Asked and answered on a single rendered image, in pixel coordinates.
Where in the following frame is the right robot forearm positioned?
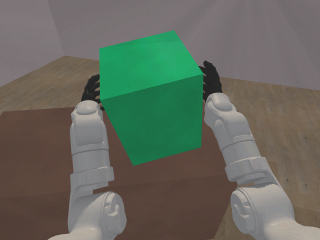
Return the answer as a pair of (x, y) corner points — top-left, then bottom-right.
(204, 92), (295, 217)

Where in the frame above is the robot left upper arm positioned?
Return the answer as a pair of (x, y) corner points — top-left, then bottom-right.
(48, 191), (127, 240)

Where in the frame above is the carton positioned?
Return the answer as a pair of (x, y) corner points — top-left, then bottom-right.
(99, 30), (204, 166)

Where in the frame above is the robot right hand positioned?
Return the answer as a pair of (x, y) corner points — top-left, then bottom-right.
(199, 60), (223, 103)

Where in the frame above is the robot left hand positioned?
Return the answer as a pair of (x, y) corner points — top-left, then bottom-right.
(81, 74), (105, 111)

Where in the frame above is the robot right upper arm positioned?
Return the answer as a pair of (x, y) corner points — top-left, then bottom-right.
(230, 182), (320, 240)

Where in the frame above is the pedestal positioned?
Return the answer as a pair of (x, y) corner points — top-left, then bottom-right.
(0, 100), (238, 240)

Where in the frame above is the left robot forearm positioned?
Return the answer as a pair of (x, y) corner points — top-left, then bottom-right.
(67, 100), (115, 231)

